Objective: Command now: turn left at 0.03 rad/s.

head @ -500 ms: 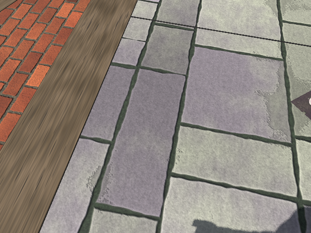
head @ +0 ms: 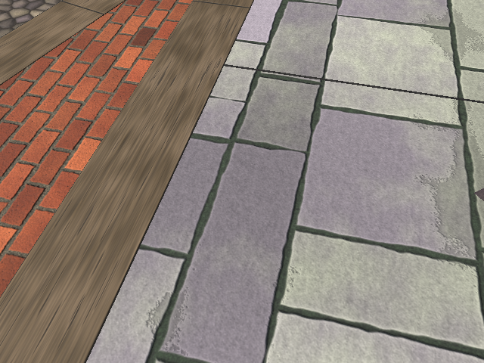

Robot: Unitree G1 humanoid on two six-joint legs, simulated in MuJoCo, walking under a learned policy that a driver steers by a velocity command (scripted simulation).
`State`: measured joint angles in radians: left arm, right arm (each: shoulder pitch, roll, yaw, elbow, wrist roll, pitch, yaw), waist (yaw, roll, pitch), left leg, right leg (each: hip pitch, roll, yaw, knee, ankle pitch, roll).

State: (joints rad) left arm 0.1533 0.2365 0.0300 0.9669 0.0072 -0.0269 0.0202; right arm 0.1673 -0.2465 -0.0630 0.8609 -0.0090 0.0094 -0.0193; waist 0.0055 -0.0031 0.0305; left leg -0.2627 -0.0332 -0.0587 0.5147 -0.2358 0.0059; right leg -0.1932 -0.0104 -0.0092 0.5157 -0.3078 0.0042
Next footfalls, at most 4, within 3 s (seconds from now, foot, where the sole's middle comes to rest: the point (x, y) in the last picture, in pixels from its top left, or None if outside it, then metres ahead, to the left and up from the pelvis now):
1.34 right None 0.46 -0.11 -0.77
1.88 left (213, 277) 0.77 0.12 -0.77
2.42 right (286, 199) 1.08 -0.12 -0.77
2.98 left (224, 137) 1.40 0.11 -0.77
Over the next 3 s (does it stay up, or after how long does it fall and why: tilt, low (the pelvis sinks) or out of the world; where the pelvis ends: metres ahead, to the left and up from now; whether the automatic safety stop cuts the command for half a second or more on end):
stays up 1.23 0.00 -0.01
